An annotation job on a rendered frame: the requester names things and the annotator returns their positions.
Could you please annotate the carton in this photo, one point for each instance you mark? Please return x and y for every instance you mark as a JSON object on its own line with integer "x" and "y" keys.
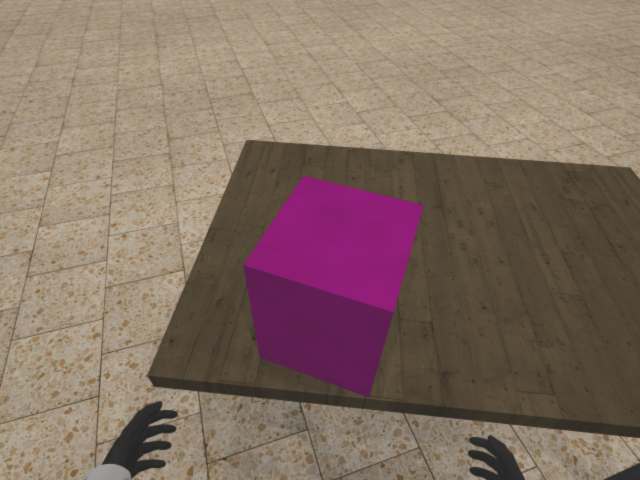
{"x": 324, "y": 279}

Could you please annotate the table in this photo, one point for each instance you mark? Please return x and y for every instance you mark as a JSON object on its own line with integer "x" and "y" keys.
{"x": 520, "y": 302}

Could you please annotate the robot right hand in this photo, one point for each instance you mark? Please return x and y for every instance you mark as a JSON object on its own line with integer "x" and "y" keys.
{"x": 504, "y": 463}

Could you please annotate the robot left hand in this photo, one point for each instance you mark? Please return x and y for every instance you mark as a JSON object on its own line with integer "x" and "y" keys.
{"x": 129, "y": 446}

